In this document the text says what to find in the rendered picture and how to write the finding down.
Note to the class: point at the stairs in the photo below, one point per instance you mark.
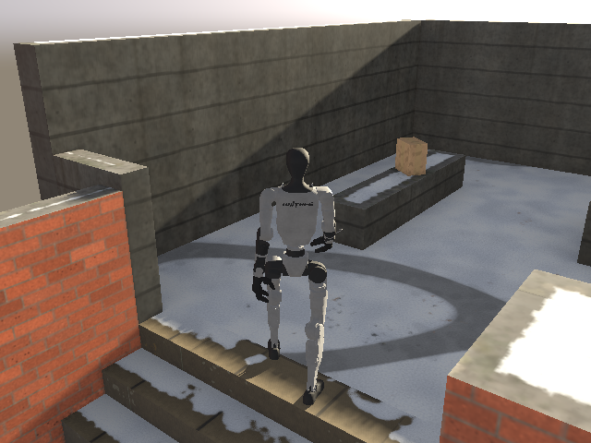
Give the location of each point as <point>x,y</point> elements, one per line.
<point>164,393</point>

